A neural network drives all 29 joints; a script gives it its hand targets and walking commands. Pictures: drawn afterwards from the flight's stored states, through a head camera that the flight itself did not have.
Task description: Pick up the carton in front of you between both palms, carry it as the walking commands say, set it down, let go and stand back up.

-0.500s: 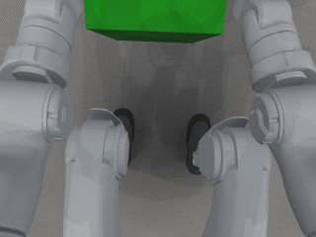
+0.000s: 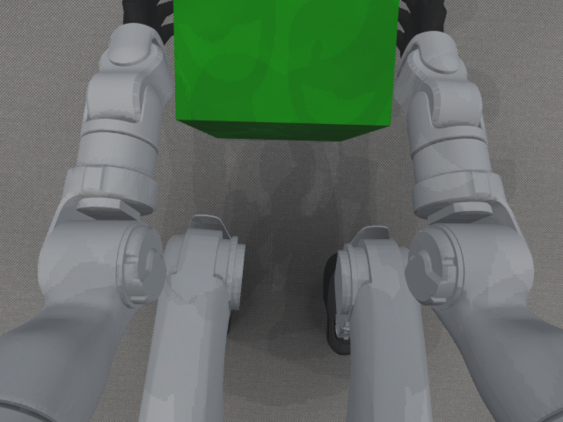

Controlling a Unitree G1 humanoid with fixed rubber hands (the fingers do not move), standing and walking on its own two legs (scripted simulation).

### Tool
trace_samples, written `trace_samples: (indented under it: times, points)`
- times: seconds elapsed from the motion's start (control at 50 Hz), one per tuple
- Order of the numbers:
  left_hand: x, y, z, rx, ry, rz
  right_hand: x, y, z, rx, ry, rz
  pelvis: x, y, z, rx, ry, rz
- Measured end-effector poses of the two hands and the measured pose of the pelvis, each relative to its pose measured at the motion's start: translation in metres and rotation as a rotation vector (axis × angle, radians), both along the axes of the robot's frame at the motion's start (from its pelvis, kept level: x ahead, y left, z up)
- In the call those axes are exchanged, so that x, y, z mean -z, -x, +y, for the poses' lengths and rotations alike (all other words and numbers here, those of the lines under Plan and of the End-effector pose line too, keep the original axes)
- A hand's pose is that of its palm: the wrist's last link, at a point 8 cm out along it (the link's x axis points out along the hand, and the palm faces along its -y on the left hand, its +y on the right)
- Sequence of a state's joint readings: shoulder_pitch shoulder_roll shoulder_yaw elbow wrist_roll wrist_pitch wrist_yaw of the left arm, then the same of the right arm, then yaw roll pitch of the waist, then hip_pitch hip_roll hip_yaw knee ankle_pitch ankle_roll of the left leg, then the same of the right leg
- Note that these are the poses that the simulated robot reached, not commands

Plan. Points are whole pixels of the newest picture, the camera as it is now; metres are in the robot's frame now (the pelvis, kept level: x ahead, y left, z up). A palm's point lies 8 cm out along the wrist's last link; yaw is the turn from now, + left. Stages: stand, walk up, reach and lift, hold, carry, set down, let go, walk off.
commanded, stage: reach and lift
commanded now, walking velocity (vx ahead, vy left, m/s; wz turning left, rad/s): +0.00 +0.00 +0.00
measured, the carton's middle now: (282, 54) +0.54 +0.03 -0.17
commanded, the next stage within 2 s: none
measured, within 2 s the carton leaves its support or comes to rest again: neither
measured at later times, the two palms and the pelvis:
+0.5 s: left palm out of the picture +0.48 +0.18 +0.07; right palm (539, 11) +0.50 -0.12 +0.07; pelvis -0.01 -0.01 +0.12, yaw +0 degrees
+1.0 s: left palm out of the picture +0.43 +0.17 +0.23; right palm out of the picture +0.44 -0.13 +0.23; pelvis +0.04 -0.01 +0.26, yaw +1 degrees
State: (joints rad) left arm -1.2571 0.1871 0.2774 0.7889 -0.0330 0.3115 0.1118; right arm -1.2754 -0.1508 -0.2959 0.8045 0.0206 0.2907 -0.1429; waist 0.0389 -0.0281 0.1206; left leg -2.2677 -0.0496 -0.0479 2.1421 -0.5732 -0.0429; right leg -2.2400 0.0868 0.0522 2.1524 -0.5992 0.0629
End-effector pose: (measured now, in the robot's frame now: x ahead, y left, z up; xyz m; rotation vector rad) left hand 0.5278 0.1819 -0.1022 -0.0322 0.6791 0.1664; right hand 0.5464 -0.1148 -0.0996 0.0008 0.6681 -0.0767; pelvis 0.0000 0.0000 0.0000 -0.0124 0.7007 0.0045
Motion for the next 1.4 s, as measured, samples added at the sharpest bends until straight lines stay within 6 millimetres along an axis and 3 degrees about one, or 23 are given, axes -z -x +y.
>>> trace_samples:
  times: [0.16,0.42,0.88,1.22,1.4]
  points:
    - [-0.077,0.037,0.008,-0.033,0.009,0.030,-0.078,0.029,0.008,-0.012,-0.009,0.031,-0.051,0.010,-0.006,-0.008,-0.004,0.039]
    - [-0.147,0.046,-0.006,-0.004,0.002,0.012,-0.147,0.046,-0.007,0.016,-0.011,0.010,-0.102,0.018,-0.007,-0.004,-0.002,0.046]
    - [-0.292,0.086,-0.012,-0.005,0.020,0.019,-0.293,0.089,-0.014,0.033,-0.012,0.018,-0.223,-0.026,-0.005,-0.013,-0.007,-0.101]
    - [-0.396,0.120,-0.021,-0.001,0.017,0.021,-0.397,0.125,-0.022,0.036,-0.009,0.020,-0.317,-0.059,-0.006,-0.015,-0.017,-0.331]
    - [-0.450,0.136,-0.023,0.003,0.015,0.010,-0.451,0.142,-0.025,0.038,-0.006,0.008,-0.357,-0.076,-0.006,-0.017,-0.020,-0.486]
